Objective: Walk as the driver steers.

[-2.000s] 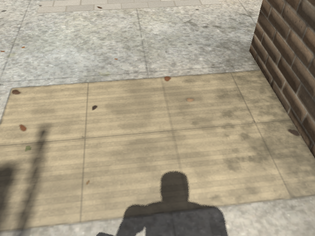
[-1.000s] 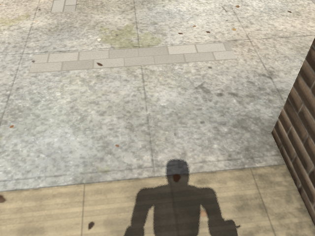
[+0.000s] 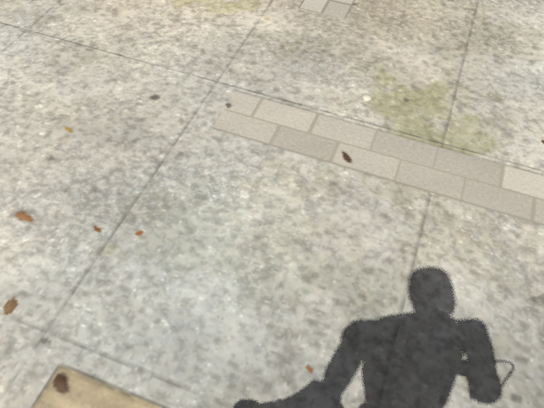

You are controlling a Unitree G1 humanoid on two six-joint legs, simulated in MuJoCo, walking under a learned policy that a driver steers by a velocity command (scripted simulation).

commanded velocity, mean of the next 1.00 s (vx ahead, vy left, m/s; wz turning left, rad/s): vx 0.50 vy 0.00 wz -0.28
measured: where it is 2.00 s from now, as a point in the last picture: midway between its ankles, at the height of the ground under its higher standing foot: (397, 207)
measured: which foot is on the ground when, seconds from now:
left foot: down 0.00-0.50, up 0.52-0.96, down 0.98-1.00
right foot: up 0.00-0.50, down 0.52-0.98, up 1.00-1.00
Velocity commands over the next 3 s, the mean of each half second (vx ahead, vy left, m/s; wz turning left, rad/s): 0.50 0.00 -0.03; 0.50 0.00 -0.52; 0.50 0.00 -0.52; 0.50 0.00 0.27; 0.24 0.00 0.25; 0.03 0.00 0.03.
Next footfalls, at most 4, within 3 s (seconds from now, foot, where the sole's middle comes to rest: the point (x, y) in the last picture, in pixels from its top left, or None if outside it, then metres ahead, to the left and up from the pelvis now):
0.52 right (335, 391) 0.47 -0.11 -0.75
0.98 left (279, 276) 0.77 0.03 -0.75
1.48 right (418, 255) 0.85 -0.36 -0.75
2.04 left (391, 151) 1.24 -0.32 -0.75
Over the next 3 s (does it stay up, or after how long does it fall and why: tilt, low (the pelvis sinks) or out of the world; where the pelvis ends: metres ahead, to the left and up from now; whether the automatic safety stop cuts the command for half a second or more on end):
stays up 1.24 -0.44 0.01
